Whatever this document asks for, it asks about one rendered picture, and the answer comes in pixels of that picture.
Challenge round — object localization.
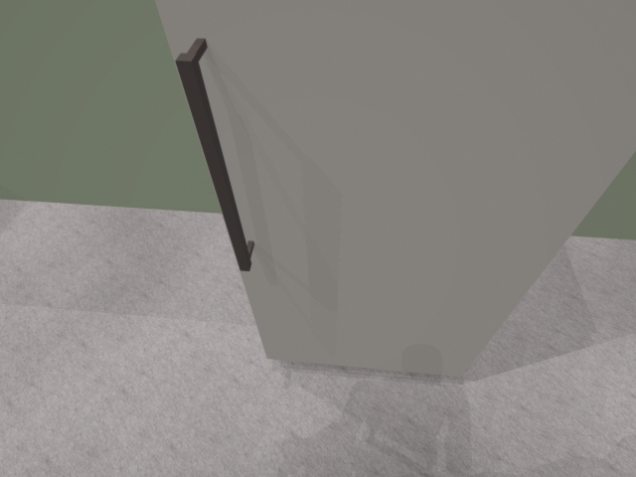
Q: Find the handle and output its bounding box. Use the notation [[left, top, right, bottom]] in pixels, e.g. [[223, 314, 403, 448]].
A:
[[175, 38, 254, 271]]

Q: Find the fridge door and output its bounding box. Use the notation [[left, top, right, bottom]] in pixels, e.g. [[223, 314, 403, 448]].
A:
[[155, 0, 636, 377]]

